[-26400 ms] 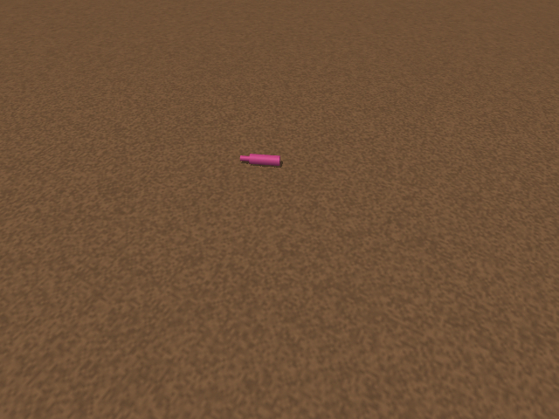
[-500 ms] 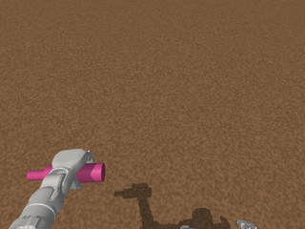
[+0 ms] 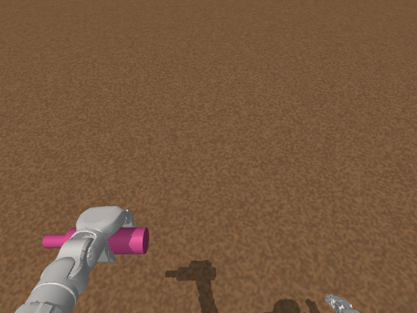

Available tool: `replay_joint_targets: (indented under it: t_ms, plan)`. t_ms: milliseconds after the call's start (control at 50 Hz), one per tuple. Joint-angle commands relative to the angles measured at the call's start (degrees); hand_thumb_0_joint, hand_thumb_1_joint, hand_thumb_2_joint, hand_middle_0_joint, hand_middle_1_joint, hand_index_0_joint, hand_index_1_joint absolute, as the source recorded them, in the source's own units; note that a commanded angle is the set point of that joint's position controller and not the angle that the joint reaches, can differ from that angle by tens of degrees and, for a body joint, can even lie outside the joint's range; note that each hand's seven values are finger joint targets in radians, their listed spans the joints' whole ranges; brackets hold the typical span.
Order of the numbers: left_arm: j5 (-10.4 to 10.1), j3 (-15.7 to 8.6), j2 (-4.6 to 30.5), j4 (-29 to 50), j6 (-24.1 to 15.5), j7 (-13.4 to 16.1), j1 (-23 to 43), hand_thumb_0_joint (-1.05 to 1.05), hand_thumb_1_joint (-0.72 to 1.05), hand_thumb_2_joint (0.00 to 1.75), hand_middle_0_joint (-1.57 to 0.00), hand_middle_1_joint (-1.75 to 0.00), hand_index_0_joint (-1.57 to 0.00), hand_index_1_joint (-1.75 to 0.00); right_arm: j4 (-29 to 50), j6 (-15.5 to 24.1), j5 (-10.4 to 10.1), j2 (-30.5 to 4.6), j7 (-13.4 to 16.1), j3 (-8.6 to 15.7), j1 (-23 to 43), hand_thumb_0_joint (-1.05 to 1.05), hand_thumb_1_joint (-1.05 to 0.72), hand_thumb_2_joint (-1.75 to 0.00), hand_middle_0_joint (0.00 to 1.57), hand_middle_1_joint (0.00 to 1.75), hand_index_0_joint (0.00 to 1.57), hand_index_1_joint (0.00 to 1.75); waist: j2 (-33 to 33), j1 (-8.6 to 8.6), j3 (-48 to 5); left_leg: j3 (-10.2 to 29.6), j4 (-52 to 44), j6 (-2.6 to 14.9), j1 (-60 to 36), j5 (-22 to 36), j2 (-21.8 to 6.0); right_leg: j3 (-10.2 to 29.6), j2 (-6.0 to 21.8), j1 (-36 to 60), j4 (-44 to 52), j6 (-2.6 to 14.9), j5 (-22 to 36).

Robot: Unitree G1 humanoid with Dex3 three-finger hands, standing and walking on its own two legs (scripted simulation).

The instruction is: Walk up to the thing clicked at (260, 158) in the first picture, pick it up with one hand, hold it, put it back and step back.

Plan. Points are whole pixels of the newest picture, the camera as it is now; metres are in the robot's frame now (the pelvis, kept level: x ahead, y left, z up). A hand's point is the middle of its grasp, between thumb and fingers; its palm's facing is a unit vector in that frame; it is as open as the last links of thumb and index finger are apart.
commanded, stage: hold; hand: left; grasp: from above
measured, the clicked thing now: (96, 240) +0.31 +0.26 -0.08
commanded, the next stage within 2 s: crouch in 1.34 s
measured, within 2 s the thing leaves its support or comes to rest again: neither
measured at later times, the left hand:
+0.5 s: hand (105, 249) +0.27 +0.21 -0.04, palm faces -0.48 -0.04 -0.87, open 8.5 cm
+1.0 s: hand (105, 252) +0.26 +0.21 -0.02, palm faces -0.48 -0.04 -0.87, open 8.5 cm
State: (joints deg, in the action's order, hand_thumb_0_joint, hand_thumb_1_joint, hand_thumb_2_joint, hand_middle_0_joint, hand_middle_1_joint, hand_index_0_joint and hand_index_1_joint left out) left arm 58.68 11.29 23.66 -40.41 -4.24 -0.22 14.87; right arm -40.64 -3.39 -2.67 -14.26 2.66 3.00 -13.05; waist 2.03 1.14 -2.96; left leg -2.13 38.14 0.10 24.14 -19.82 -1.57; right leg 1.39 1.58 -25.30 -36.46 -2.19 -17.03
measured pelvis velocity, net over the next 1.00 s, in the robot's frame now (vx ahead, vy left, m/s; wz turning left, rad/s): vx -0.03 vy -0.01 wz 0.00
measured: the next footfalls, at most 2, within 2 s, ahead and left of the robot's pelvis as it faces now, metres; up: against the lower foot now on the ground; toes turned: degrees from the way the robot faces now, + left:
none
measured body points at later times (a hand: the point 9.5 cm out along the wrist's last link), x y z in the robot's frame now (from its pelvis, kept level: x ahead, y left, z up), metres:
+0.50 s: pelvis -0.02 +0.00 +0.01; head +0.00 -0.02 +0.46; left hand +0.29 +0.21 +0.01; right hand +0.11 -0.26 -0.11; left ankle -0.01 +0.12 -0.72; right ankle +0.01 -0.15 -0.72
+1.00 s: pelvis -0.03 -0.01 +0.01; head -0.02 -0.03 +0.46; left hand +0.28 +0.21 +0.03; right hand +0.12 -0.26 -0.10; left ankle -0.01 +0.12 -0.72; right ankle +0.01 -0.15 -0.72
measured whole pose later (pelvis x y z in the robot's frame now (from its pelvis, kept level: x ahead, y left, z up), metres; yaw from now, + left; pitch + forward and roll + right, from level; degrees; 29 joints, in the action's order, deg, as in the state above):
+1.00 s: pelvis -0.03 -0.01 +0.01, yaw +0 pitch +0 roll +0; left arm 56.7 12.1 24.0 -35.8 -5.3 -4.6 13.3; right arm -39.4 -4.2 -3.4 -14.3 4.3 1.2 -10.1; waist 2.7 -0.1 -0.1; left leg -2.4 30.1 -0.3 16.2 -14.2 -1.3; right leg 1.6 1.6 -18.1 -29.9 -1.7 -12.2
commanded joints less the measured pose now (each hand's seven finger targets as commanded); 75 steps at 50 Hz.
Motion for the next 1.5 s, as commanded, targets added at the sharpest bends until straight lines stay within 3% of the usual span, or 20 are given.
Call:
replay_joint_targets:
  t_ms: [0, 80, 160, 180, 380, 540, 580, 760, 880, 920, 1060, 1120, 1260, 1320, 1360, 1400, 1420, 1440, 1460, 1480]
  plan:
    - [-0.11, -6.90, 13.04, 13.70, -0.11, 2.50, 19.83, 0.00, 0.75, 0.67, -1.13, -0.42, -1.12, -0.44, 7.20, 1.82, 0.06, -8.44, 0.52, 2.82, 1.14, 0.00, -0.89, -0.90, 0.20, 0.30, 0.20, 0.30, -0.04, -0.08, -18.14, 0.32, -4.59, 0.21, -10.16, 21.82, 2.44, -1.26, -2.89, 7.88, 3.88, 2.40, 18.22]
    - [-0.32, -6.82, 13.05, 12.84, -0.27, 2.26, 19.11, 0.00, 0.75, 0.68, -1.14, -0.42, -1.13, -0.43, 7.56, 1.55, -0.06, -8.69, 0.57, 2.72, 2.21, 0.00, -0.89, -0.90, 0.20, 0.30, 0.20, 0.30, 0.90, 0.29, -15.37, 0.42, -6.26, -0.01, -10.81, 18.31, 2.19, -1.60, -3.02, 6.57, 5.40, 2.57, 13.93]
    - [-0.33, -7.07, 13.28, 14.24, -0.36, 2.35, 19.68, 0.00, 0.76, 0.67, -1.14, -0.43, -1.13, -0.44, 8.00, 1.51, -0.17, -8.41, 0.69, 2.44, 3.13, 0.00, -0.89, -0.90, 0.20, 0.30, 0.20, 0.30, 1.32, -0.68, -15.00, 0.45, -7.40, 0.02, -10.92, 16.02, 2.28, -1.42, -3.00, 7.28, 6.31, 2.58, 11.71]
    - [-0.47, -6.44, 12.58, 14.14, -0.31, 2.23, 19.70, 0.00, 0.75, 0.66, -1.12, -0.44, -1.12, -0.44, 8.02, 1.56, -0.10, -8.40, 0.70, 2.37, 3.09, 0.00, -0.89, -0.90, 0.20, 0.30, 0.20, 0.30, 1.23, 0.05, -14.88, 0.55, -7.50, 0.01, -11.35, 16.14, 2.04, -1.43, -3.14, 6.71, 6.31, 2.63, 11.71]
    - [-1.31, -6.45, 12.89, 13.66, -0.32, 1.01, 18.23, 0.00, 0.76, 0.64, -1.14, -0.41, -1.13, -0.42, 8.42, 1.66, -0.34, -8.38, 1.11, 2.01, 4.97, 0.00, -0.90, -0.90, 0.20, 0.30, 0.20, 0.30, 0.28, -0.72, -12.96, 0.47, -9.68, 0.27, -11.90, 14.15, 2.09, -1.57, -2.92, 8.57, 8.53, 2.50, 9.88]
    - [-1.55, -7.19, 13.90, 16.14, -1.23, 0.57, 20.78, 0.00, 0.77, 0.67, -1.13, -0.46, -1.13, -0.47, 8.63, 1.72, -0.29, -8.23, 1.36, 1.69, 5.81, 0.00, -0.90, -0.90, 0.20, 0.30, 0.20, 0.30, 1.17, -0.86, -13.61, 0.38, -10.56, 0.19, -13.17, 13.57, 2.09, -1.48, -2.93, 9.16, 9.33, 2.55, 9.28]
    - [-1.28, -6.30, 12.77, 14.97, -1.04, 0.51, 19.51, 0.00, 0.78, 0.65, -1.13, -0.47, -1.14, -0.46, 8.65, 1.87, -0.28, -8.00, 1.37, 1.47, 6.09, 0.00, -0.90, -0.90, 0.20, 0.30, 0.20, 0.30, 0.06, -0.46, -12.11, 0.51, -11.05, 0.29, -12.78, 12.50, 2.01, -1.38, -2.94, 8.79, 9.60, 2.61, 8.39]
    - [-1.80, -6.67, 13.83, 17.44, -0.76, -0.73, 21.42, 0.00, 0.78, 0.65, -1.12, -0.49, -1.13, -0.48, 8.92, 2.00, -0.63, -7.91, 1.64, 1.19, 7.08, 0.00, -0.90, -0.90, 0.20, 0.30, 0.20, 0.30, 0.27, -1.13, -12.13, 0.34, -12.28, 0.39, -13.52, 12.01, 2.03, -1.34, -2.90, 10.16, 10.78, 2.54, 7.78]
    - [-2.43, -5.68, 12.27, 16.72, -0.74, -1.53, 18.51, 0.00, 0.77, 0.65, -1.12, -0.48, -1.13, -0.48, 9.25, 1.84, -0.58, -7.79, 1.86, 0.99, 7.82, 0.00, -0.90, -0.90, 0.20, 0.30, 0.20, 0.30, -0.82, -1.07, -11.17, 0.54, -12.78, 0.49, -13.84, 12.29, 2.00, -1.34, -2.79, 10.29, 11.30, 2.47, 8.13]
    - [-2.31, -6.95, 13.88, 16.85, -1.05, -1.61, 19.14, 0.00, 0.77, 0.65, -1.12, -0.49, -1.13, -0.48, 9.41, 1.78, -0.62, -7.46, 1.98, 0.77, 8.00, 0.00, -0.90, -0.90, 0.20, 0.30, 0.20, 0.30, -0.76, -1.29, -11.12, 0.15, -12.76, 0.70, -13.68, 11.54, 2.30, -1.10, -2.58, 10.35, 11.81, 2.39, 7.30]
    - [-2.13, -8.20, 14.93, 18.41, -2.04, -0.96, 19.96, 0.00, 0.79, 0.68, -1.14, -0.51, -1.15, -0.50, 9.33, 1.68, -0.53, -7.33, 2.15, 0.62, 8.76, 0.00, -0.90, -0.90, 0.20, 0.30, 0.20, 0.30, 0.51, -1.61, -11.98, 0.01, -12.99, 0.68, -14.02, 10.91, 2.58, -0.87, -2.42, 10.83, 12.09, 2.42, 6.65]
    - [-1.75, -7.35, 13.61, 17.58, -1.81, -0.69, 18.87, 0.00, 0.79, 0.68, -1.13, -0.54, -1.14, -0.53, 9.22, 1.51, -0.53, -7.32, 2.17, 0.66, 8.47, 0.00, -0.91, -0.90, 0.20, 0.30, 0.20, 0.30, 0.24, -1.33, -11.76, 0.08, -13.06, 0.51, -14.33, 12.02, 2.39, -1.07, -2.68, 10.82, 11.78, 2.53, 7.61]
    - [-1.71, -7.40, 14.36, 17.66, -1.55, -0.59, 20.98, 0.00, 0.75, 0.70, -1.11, -0.53, -1.11, -0.52, 8.26, 1.32, -0.51, -7.38, 2.26, 0.99, 7.62, 0.00, -0.90, -0.90, 0.20, 0.30, 0.20, 0.30, 0.84, -1.09, -13.64, 0.01, -12.56, 0.48, -15.84, 15.38, 2.46, -1.05, -2.59, 11.34, 11.49, 2.52, 11.18]
    - [-1.83, -5.96, 12.30, 15.64, -1.38, -0.86, 18.32, 0.00, 0.75, 0.71, -1.10, -0.56, -1.11, -0.55, 8.47, 1.23, -0.61, -7.28, 2.20, 1.00, 7.55, 0.00, -0.90, -0.90, 0.20, 0.30, 0.20, 0.30, -1.45, -0.79, -12.38, 0.03, -12.50, 0.68, -15.26, 15.54, 2.51, -1.22, -2.52, 11.59, 11.80, 2.37, 11.35]
    - [-2.06, -7.62, 14.20, 15.90, -1.29, -0.74, 17.65, 0.00, 0.77, 0.69, -1.10, -0.56, -1.12, -0.54, 8.52, 1.13, -0.70, -7.41, 2.17, 1.00, 7.98, 0.00, -0.90, -0.90, 0.20, 0.30, 0.20, 0.30, 0.52, -1.92, -12.32, 0.09, -12.94, 0.39, -15.01, 15.63, 2.43, -1.42, -2.58, 11.98, 11.72, 2.63, 11.07]
    - [-1.78, -6.11, 13.09, 16.29, -1.54, -1.03, 19.00, 0.00, 0.75, 0.70, -1.10, -0.55, -1.11, -0.54, 8.65, 1.06, -0.62, -7.42, 2.12, 1.00, 7.91, 0.00, -0.91, -0.90, 0.20, 0.30, 0.20, 0.30, -0.04, -1.21, -11.77, 0.48, -12.98, 0.22, -15.15, 15.86, 2.12, -1.62, -2.84, 11.06, 11.52, 2.72, 11.07]
    - [-1.68, -7.66, 14.68, 16.10, -1.62, -0.76, 19.48, 0.00, 0.83, 0.62, -1.10, -0.62, -1.15, -0.57, 8.56, 0.95, -0.66, -7.79, 2.09, 1.15, 7.48, 0.00, -0.92, -0.91, 0.20, 0.30, 0.20, 0.30, 0.34, -1.37, -11.77, 0.39, -13.10, 0.27, -14.92, 15.17, 2.09, -1.47, -2.81, 11.43, 11.70, 2.72, 10.61]
    - [-1.59, -7.64, 14.57, 17.07, -1.75, -0.61, 19.42, 0.00, 0.75, 0.63, -1.02, -0.61, -1.07, -0.57, 8.80, 0.96, -0.66, -7.36, 2.11, 1.10, 8.18, 0.00, -0.88, -0.90, 0.20, 0.30, 0.20, 0.30, 1.35, -1.99, -12.14, 0.48, -13.16, 0.09, -15.15, 15.42, 2.20, -1.66, -2.79, 11.30, 11.58, 2.85, 10.49]
    - [-1.51, -6.98, 13.64, 16.54, -1.81, -0.53, 19.68, 0.00, 0.72, 0.69, -1.03, -0.63, -1.06, -0.61, 8.83, 0.91, -0.59, -7.46, 2.02, 1.04, 7.44, 0.00, -0.89, -0.90, 0.20, 0.30, 0.20, 0.30, 0.43, -0.96, -12.21, 0.40, -12.93, 0.28, -15.23, 15.02, 2.18, -1.43, -2.80, 10.94, 11.60, 2.72, 10.44]
    - [-1.40, -7.25, 13.37, 15.64, -1.79, -0.41, 17.80, 0.00, 0.72, 0.71, -1.03, -0.64, -1.06, -0.62, 8.88, 0.87, -0.67, -7.43, 1.99, 1.12, 7.63, 0.00, -0.89, -0.90, 0.20, 0.30, 0.20, 0.30, 0.04, -1.44, -11.88, 0.49, -13.07, 0.20, -15.18, 15.53, 2.09, -1.62, -2.91, 11.17, 11.44, 2.80, 10.66]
